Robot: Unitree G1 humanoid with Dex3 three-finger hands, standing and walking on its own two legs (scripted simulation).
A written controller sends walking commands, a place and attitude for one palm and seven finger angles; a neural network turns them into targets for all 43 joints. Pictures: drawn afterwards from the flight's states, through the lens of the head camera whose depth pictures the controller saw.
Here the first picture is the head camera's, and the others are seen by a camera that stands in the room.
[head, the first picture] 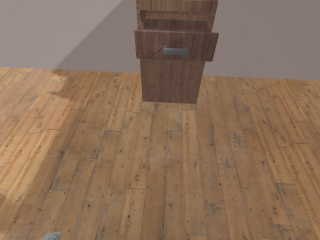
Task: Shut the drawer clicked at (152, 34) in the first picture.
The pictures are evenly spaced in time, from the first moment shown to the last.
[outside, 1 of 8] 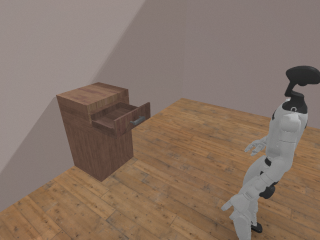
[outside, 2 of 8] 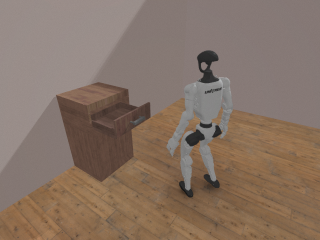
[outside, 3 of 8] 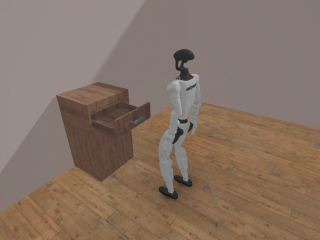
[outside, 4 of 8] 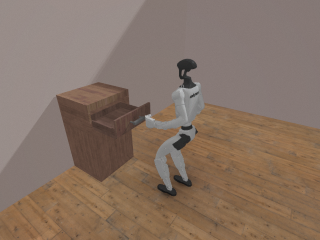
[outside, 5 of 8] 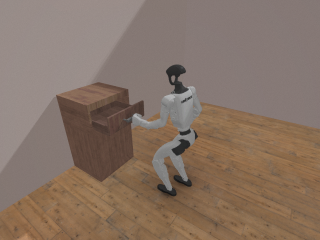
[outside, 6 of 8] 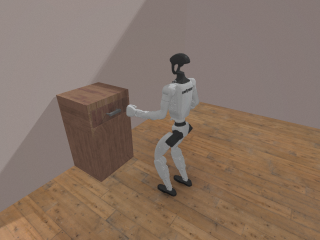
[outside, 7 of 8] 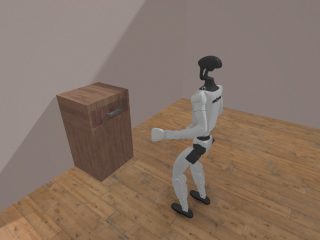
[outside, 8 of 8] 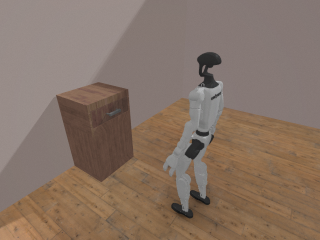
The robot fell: no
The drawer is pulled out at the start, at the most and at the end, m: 0.29 0.29 0.00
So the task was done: yes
